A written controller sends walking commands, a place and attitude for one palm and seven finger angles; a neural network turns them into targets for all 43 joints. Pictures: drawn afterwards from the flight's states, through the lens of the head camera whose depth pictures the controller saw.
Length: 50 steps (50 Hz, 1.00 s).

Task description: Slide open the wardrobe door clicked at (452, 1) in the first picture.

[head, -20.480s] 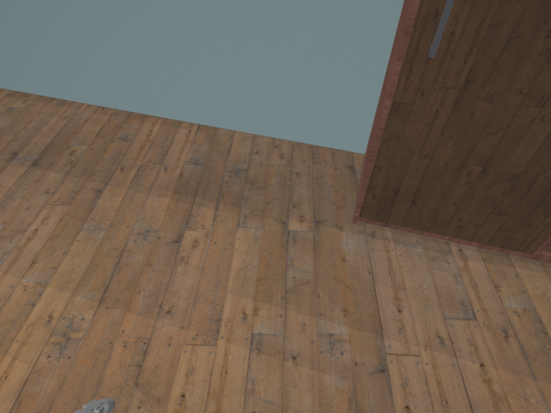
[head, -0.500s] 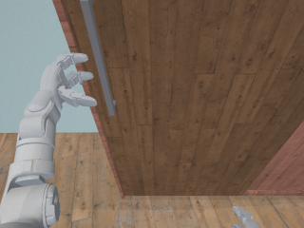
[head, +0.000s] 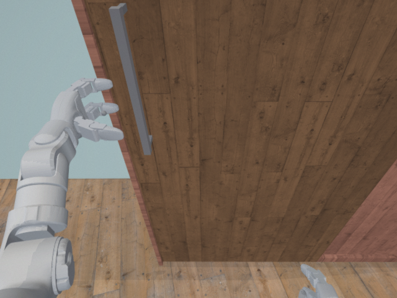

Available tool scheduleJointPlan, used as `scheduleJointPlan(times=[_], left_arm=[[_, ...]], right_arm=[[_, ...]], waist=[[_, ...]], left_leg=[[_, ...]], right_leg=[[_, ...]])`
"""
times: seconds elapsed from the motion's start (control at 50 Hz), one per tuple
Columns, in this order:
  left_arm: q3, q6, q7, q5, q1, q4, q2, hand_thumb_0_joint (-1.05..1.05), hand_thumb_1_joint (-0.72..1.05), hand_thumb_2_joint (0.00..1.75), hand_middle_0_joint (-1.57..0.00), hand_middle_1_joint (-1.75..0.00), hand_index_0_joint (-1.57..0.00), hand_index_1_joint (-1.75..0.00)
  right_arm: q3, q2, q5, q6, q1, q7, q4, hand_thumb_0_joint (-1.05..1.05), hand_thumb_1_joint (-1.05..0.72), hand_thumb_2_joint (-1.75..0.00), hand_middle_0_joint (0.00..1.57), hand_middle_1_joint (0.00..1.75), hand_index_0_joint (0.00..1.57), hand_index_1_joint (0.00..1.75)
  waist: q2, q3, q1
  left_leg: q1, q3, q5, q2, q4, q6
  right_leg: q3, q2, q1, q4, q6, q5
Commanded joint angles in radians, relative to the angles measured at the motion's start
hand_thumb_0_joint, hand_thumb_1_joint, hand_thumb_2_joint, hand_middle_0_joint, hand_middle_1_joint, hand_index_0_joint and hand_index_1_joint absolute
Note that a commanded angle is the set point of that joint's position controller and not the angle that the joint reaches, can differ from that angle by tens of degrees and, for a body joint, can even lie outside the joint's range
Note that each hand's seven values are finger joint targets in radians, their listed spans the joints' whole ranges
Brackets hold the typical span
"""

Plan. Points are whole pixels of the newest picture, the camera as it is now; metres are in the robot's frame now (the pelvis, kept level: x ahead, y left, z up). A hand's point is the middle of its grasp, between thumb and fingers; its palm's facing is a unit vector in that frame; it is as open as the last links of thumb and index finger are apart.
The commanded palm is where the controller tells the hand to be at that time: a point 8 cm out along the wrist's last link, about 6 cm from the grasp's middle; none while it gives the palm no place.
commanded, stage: move the hooked fingers beside the handle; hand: left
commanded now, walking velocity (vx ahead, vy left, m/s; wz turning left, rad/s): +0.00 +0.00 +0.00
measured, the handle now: (137, 91) +0.46 +0.16 +0.23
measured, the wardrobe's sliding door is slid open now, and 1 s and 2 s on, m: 0.00 0.00 0.00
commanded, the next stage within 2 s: none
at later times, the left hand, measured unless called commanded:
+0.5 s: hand (98, 120) +0.38 +0.22 +0.20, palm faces +0.11 -0.99 +0.00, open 14.0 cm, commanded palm +0.36 +0.27 +0.22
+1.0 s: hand (93, 107) +0.39 +0.23 +0.22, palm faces +0.12 -0.99 -0.02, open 14.0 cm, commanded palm +0.36 +0.28 +0.21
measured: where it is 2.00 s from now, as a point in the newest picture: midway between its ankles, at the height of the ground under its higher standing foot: outside the picture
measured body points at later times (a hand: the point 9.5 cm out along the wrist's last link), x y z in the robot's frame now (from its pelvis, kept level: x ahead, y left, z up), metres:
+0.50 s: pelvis +0.00 +0.00 +0.00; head -0.02 -0.01 +0.45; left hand +0.37 +0.27 +0.21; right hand +0.15 -0.25 -0.10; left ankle +0.01 +0.10 -0.74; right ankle -0.03 -0.08 -0.74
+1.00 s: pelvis +0.00 +0.00 +0.00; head -0.03 -0.01 +0.45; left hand +0.38 +0.28 +0.23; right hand +0.14 -0.24 -0.09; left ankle +0.01 +0.10 -0.74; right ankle -0.03 -0.08 -0.74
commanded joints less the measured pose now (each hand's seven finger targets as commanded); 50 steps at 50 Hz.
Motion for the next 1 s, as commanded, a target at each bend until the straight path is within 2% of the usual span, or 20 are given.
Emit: scheduleJointPlan(times=[0.0, 0.06, 0.1, 0.16, 0.22, 0.26, 0.3, 0.38, 0.42, 0.48, 0.58, 0.6, 0.62, 0.68, 0.74, 0.78, 0.8, 0.9, 0.92, 0.98], left_arm=[[0.057, -0.079, 0.002, -0.011, -0.459, -0.204, 0.233, 0.0, -0.5, 0.3, -0.3, -1.2, -0.3, -1.2], [0.101, -0.195, 0.004, -0.019, -0.603, -0.39, 0.293, 0.0, -0.5, 0.3, -0.3, -1.2, -0.3, -1.2], [0.11, -0.243, 0.005, -0.02, -0.609, -0.439, 0.309, 0.0, -0.5, 0.3, -0.3, -1.2, -0.3, -1.2], [0.078, -0.203, -0.013, -0.018, -0.522, -0.288, 0.251, 0.0, -0.5, 0.3, -0.3, -1.2, -0.3, -1.2], [0.032, -0.087, -0.039, -0.017, -0.349, -0.071, 0.184, 0.0, -0.5, 0.3, -0.3, -1.2, -0.3, -1.2], [0.042, -0.033, -0.052, -0.02, -0.283, -0.042, 0.191, 0.0, -0.5, 0.3, -0.3, -1.2, -0.3, -1.2], [0.073, -0.026, -0.05, -0.027, -0.254, -0.065, 0.221, 0.0, -0.5, 0.3, -0.3, -1.2, -0.3, -1.2], [0.158, -0.158, -0.013, -0.033, -0.469, -0.369, 0.326, 0.0, -0.5, 0.3, -0.3, -1.2, -0.3, -1.2], [0.169, -0.235, 0.007, -0.03, -0.561, -0.481, 0.353, 0.0, -0.5, 0.3, -0.3, -1.2, -0.3, -1.2], [0.146, -0.25, 0.008, -0.018, -0.555, -0.431, 0.318, 0.0, -0.5, 0.3, -0.3, -1.2, -0.3, -1.2], [0.024, -0.07, -0.057, -0.014, -0.359, -0.059, 0.198, 0.0, -0.5, 0.3, -0.3, -1.2, -0.3, -1.2], [0.024, -0.04, -0.069, -0.018, -0.291, 0.002, 0.184, 0.0, -0.5, 0.3, -0.3, -1.2, -0.3, -1.2], [-0.016, -0.027, -0.081, -0.024, -0.333, -0.013, 0.163, 0.0, -0.5, 0.3, -0.3, -1.2, -0.3, -1.2], [0.007, -0.069, -0.069, -0.04, -0.433, -0.153, 0.178, 0.0, -0.5, 0.3, -0.3, -1.2, -0.3, -1.2], [0.075, -0.195, -0.022, -0.051, -0.58, -0.387, 0.25, 0.0, -0.5, 0.3, -0.3, -1.2, -0.3, -1.2], [0.14, -0.245, 0.01, -0.044, -0.6, -0.417, 0.307, 0.0, -0.5, 0.3, -0.3, -1.2, -0.3, -1.2], [0.192, -0.255, 0.026, -0.032, -0.559, -0.399, 0.374, 0.0, -0.5, 0.3, -0.3, -1.2, -0.3, -1.2], [0.125, -0.122, 0.014, 0.019, -0.364, -0.094, 0.296, 0.0, -0.5, 0.3, -0.3, -1.2, -0.3, -1.2], [0.073, -0.089, -0.002, 0.017, -0.349, -0.056, 0.247, 0.0, -0.5, 0.3, -0.3, -1.2, -0.3, -1.2], [0.028, -0.055, -0.05, -0.009, -0.347, -0.069, 0.197, 0.0, -0.5, 0.3, -0.3, -1.2, -0.3, -1.2]], right_arm=[[-0.051, -0.133, -0.004, -0.047, -0.097, -0.018, -0.155, 0.0, -0.9, -0.9, 0.2, 0.3, 0.2, 0.3], [-0.05, -0.123, -0.013, -0.068, -0.1, -0.017, -0.169, 0.0, -0.9, -0.9, 0.2, 0.3, 0.2, 0.3], [-0.047, -0.119, -0.016, -0.074, -0.1, -0.016, -0.168, 0.0, -0.9, -0.9, 0.2, 0.3, 0.2, 0.3], [-0.044, -0.122, -0.011, -0.077, -0.092, -0.016, -0.139, 0.0, -0.9, -0.9, 0.2, 0.3, 0.2, 0.3], [-0.048, -0.137, 0.001, -0.062, -0.079, -0.015, -0.126, 0.0, -0.9, -0.9, 0.2, 0.3, 0.2, 0.3], [-0.052, -0.148, 0.004, -0.052, -0.073, -0.01, -0.138, 0.0, -0.9, -0.9, 0.2, 0.3, 0.2, 0.3], [-0.058, -0.152, 0.003, -0.045, -0.076, -0.007, -0.156, 0.0, -0.9, -0.9, 0.2, 0.3, 0.2, 0.3], [-0.059, -0.131, -0.007, -0.062, -0.1, -0.005, -0.192, 0.0, -0.9, -0.9, 0.2, 0.3, 0.2, 0.3], [-0.053, -0.125, -0.014, -0.071, -0.105, -0.008, -0.188, 0.0, -0.9, -0.9, 0.2, 0.3, 0.2, 0.3], [-0.046, -0.118, -0.016, -0.081, -0.097, -0.012, -0.158, 0.0, -0.9, -0.9, 0.2, 0.3, 0.2, 0.3], [-0.044, -0.143, 0.003, -0.064, -0.076, -0.024, -0.12, 0.0, -0.9, -0.9, 0.2, 0.3, 0.2, 0.3], [-0.054, -0.151, 0.004, -0.061, -0.069, -0.023, -0.125, 0.0, -0.9, -0.9, 0.2, 0.3, 0.2, 0.3], [-0.049, -0.153, 0.011, -0.06, -0.071, -0.022, -0.132, 0.0, -0.9, -0.9, 0.2, 0.3, 0.2, 0.3], [-0.055, -0.142, 0.003, -0.074, -0.083, -0.015, -0.161, 0.0, -0.9, -0.9, 0.2, 0.3, 0.2, 0.3], [-0.053, -0.128, -0.01, -0.089, -0.098, -0.01, -0.176, 0.0, -0.9, -0.9, 0.2, 0.3, 0.2, 0.3], [-0.049, -0.124, -0.018, -0.093, -0.095, -0.009, -0.164, 0.0, -0.9, -0.9, 0.2, 0.3, 0.2, 0.3], [-0.051, -0.129, -0.02, -0.088, -0.085, -0.009, -0.155, 0.0, -0.9, -0.9, 0.2, 0.3, 0.2, 0.3], [-0.048, -0.136, -0.009, -0.055, -0.078, -0.013, -0.127, 0.0, -0.9, -0.9, 0.2, 0.3, 0.2, 0.3], [-0.042, -0.136, -0.004, -0.051, -0.081, -0.015, -0.133, 0.0, -0.9, -0.9, 0.2, 0.3, 0.2, 0.3], [-0.05, -0.143, 0.002, -0.051, -0.071, -0.016, -0.155, 0.0, -0.9, -0.9, 0.2, 0.3, 0.2, 0.3]], waist=[[-0.053, -0.17, -0.014], [0.008, -0.343, -0.013], [0.047, -0.382, -0.01], [0.049, -0.282, -0.014], [-0.027, -0.134, -0.009], [-0.065, -0.121, 0.005], [-0.108, -0.138, 0.015], [-0.069, -0.294, 0.017], [0.002, -0.35, 0.006], [0.097, -0.325, -0.007], [-0.002, -0.079, -0.024], [-0.037, -0.074, -0.015], [-0.054, -0.07, -0.03], [-0.058, -0.185, -0.017], [-0.017, -0.336, -0.006], [-0.003, -0.372, 0.005], [-0.029, -0.366, 0.015], [0.007, -0.155, 0.013], [0.009, -0.099, 0.003], [-0.034, -0.13, -0.01]], left_leg=[[0.126, -0.059, 0.152, 0.016, -0.019, 0.03], [0.213, -0.063, 0.258, 0.009, 0.004, 0.033], [0.246, -0.059, 0.304, 0.011, 0.01, 0.03], [0.203, -0.058, 0.263, 0.012, 0.0, 0.027], [0.113, -0.054, 0.185, 0.017, -0.016, 0.026], [0.084, -0.058, 0.172, 0.017, -0.018, 0.024], [0.079, -0.05, 0.18, 0.015, -0.012, 0.027], [0.146, -0.059, 0.23, 0.01, 0.001, 0.035], [0.193, -0.058, 0.264, 0.009, 0.006, 0.037], [0.221, -0.057, 0.271, 0.012, 0.008, 0.028], [0.077, -0.063, 0.106, 0.018, -0.024, 0.024], [0.075, -0.054, 0.103, 0.019, -0.017, 0.026], [0.067, -0.062, 0.088, 0.02, -0.017, 0.026], [0.118, -0.079, 0.128, 0.016, -0.003, 0.028], [0.204, -0.083, 0.215, 0.012, 0.009, 0.03], [0.214, -0.079, 0.245, 0.012, 0.009, 0.027], [0.198, -0.074, 0.244, 0.017, 0.005, 0.028], [0.085, -0.05, 0.149, 0.02, -0.026, 0.023], [0.061, -0.054, 0.132, 0.02, -0.033, 0.023], [0.086, -0.059, 0.143, 0.022, -0.02, 0.027]], right_leg=[[0.057, -0.036, -0.066, -0.076, 0.025, 0.251], [0.069, -0.034, 0.017, -0.045, 0.017, 0.366], [0.069, -0.033, 0.036, -0.038, 0.019, 0.405], [0.057, -0.031, -0.006, -0.044, 0.015, 0.371], [0.044, -0.036, -0.066, -0.062, 0.025, 0.315], [0.04, -0.037, -0.072, -0.059, 0.026, 0.307], [0.042, -0.039, -0.054, -0.059, 0.031, 0.322], [0.065, -0.032, 0.01, -0.039, 0.024, 0.356], [0.074, -0.031, 0.035, -0.034, 0.023, 0.379], [0.066, -0.028, 0.006, -0.038, 0.014, 0.358], [0.048, -0.034, -0.11, -0.076, 0.025, 0.221], [0.048, -0.036, -0.118, -0.081, 0.032, 0.222], [0.044, -0.038, -0.134, -0.079, 0.034, 0.208], [0.046, -0.033, -0.108, -0.059, 0.021, 0.224], [0.058, -0.027, -0.033, -0.042, 0.015, 0.293], [0.061, -0.025, 0.004, -0.034, 0.015, 0.321], [0.06, -0.025, 0.019, -0.037, 0.019, 0.316], [0.053, -0.036, -0.04, -0.066, 0.021, 0.248], [0.051, -0.038, -0.065, -0.071, 0.022, 0.237], [0.048, -0.034, -0.081, -0.069, 0.023, 0.256]])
